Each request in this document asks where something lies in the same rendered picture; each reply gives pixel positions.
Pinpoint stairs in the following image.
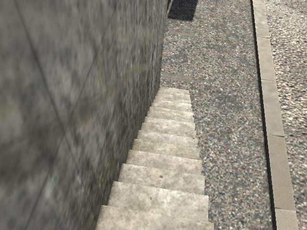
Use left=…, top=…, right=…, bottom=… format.
left=95, top=86, right=214, bottom=230

